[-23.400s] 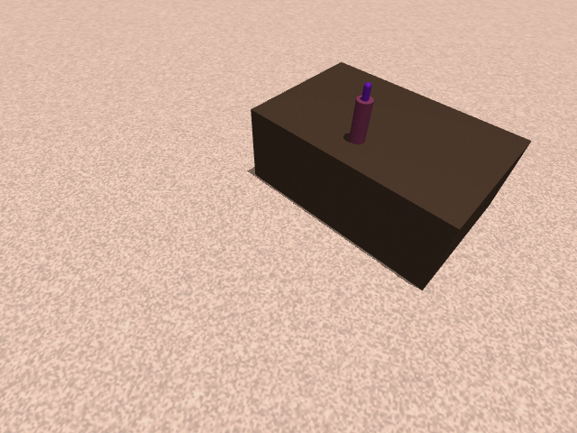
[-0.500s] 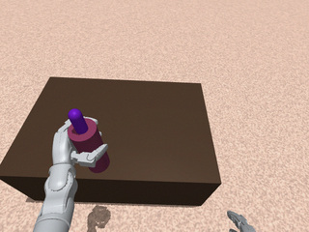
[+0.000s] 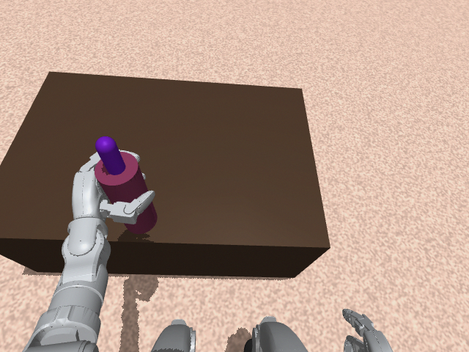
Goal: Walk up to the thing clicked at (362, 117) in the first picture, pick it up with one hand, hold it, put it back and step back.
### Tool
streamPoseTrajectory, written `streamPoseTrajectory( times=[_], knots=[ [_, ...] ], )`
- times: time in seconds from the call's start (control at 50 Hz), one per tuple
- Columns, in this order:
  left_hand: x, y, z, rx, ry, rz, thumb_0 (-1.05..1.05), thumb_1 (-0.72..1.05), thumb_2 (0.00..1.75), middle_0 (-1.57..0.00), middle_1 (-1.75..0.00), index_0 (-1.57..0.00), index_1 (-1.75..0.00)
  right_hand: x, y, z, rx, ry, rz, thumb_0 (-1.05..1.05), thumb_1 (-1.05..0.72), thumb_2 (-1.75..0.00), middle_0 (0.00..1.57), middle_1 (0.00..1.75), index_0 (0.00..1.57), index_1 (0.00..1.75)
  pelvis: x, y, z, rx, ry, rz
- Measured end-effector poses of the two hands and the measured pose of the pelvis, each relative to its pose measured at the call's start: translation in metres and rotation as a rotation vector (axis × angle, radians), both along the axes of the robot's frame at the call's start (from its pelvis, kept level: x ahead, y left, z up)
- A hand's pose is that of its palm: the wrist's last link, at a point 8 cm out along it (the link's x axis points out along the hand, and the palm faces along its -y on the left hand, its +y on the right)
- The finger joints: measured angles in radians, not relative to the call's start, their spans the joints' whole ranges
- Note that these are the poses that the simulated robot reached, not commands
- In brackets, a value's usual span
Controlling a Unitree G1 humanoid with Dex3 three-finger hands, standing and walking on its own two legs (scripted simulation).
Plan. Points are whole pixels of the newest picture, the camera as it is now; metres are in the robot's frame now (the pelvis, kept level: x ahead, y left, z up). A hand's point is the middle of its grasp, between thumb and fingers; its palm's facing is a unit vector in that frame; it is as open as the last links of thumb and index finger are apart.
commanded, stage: crouch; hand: left
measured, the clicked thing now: (126, 187) +0.39 +0.18 +0.01
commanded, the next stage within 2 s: lower in 1.04 s
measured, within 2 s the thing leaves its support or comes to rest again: rests again in 1.50 s
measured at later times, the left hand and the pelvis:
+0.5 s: hand (142, 176) +0.48 +0.19 -0.10, palm faces +0.15 -0.99 -0.01, open 9.1 cm; pelvis -0.02 +0.01 -0.10, yaw -2 degrees
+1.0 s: hand (147, 172) +0.51 +0.19 -0.14, palm faces +0.13 -0.99 -0.01, open 9.1 cm; pelvis -0.03 +0.00 -0.15, yaw -3 degrees
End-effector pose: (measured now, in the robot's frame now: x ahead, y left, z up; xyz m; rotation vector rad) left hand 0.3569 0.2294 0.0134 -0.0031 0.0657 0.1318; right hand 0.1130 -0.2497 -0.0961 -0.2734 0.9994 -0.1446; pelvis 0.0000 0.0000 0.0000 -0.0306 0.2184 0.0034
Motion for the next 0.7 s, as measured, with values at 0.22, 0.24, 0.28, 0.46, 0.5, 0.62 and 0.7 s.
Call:
streamPoseTrajectory(
  times=[0.22, 0.24, 0.28, 0.46, 0.5, 0.62, 0.7],
  knots=[
    [0.054, 0.01, -0.065, 0.015, -0.037, -0.009, 0.0, -0.28, 1.1, -0.75, -1.06, -0.77, -1.05, -0.06, -0.007, -0.068, -0.028, 0.205, -0.032, 0.01, -0.91, -0.9, 0.2, 0.3, 0.2, 0.3, -0.009, 0.004, -0.063, -0.019, 0.187, -0.011],
    [0.059, 0.01, -0.069, 0.022, -0.037, -0.02, 0.0, -0.28, 1.1, -0.75, -1.06, -0.77, -1.05, -0.066, -0.006, -0.074, -0.025, 0.222, -0.039, 0.01, -0.91, -0.91, 0.2, 0.3, 0.2, 0.3, -0.01, 0.004, -0.068, -0.021, 0.197, -0.013],
    [0.067, 0.008, -0.075, 0.032, -0.031, -0.038, 0.0, -0.28, 1.1, -0.75, -1.06, -0.77, -1.05, -0.076, -0.005, -0.084, -0.018, 0.254, -0.054, 0.01, -0.92, -0.91, 0.2, 0.3, 0.2, 0.3, -0.012, 0.006, -0.076, -0.023, 0.214, -0.015],
    [0.088, 0.007, -0.106, 0.001, 0.003, 0.018, 0.0, -0.29, 1.11, -0.76, -1.05, -0.77, -1.05, -0.107, 0.003, -0.113, 0.014, 0.341, -0.103, 0.01, -0.92, -0.91, 0.2, 0.3, 0.2, 0.3, -0.019, 0.008, -0.099, -0.024, 0.273, -0.026],
    [0.092, 0.008, -0.112, 0.012, 0.002, 0.015, 0.0, -0.29, 1.11, -0.76, -1.05, -0.77, -1.05, -0.111, 0.002, -0.116, 0.01, 0.35, -0.111, 0.0, -0.92, -0.91, 0.21, 0.3, 0.2, 0.3, -0.02, 0.007, -0.104, -0.025, 0.284, -0.028],
    [0.104, 0.013, -0.125, 0.01, -0.017, 0.009, 0.0, -0.29, 1.11, -0.76, -1.05, -0.77, -1.05, -0.117, -0.003, -0.124, -0.019, 0.37, -0.112, 0.0, -0.92, -0.91, 0.21, 0.3, 0.2, 0.3, -0.023, 0.005, -0.119, -0.031, 0.314, -0.028],
    [0.112, 0.016, -0.13, 0.019, -0.02, -0.004, 0.0, -0.29, 1.11, -0.76, -1.05, -0.77, -1.05, -0.119, -0.007, -0.13, -0.035, 0.379, -0.108, 0.0, -0.93, -0.91, 0.2, 0.3, 0.2, 0.3, -0.024, 0.005, -0.126, -0.037, 0.331, -0.029]
  ],
)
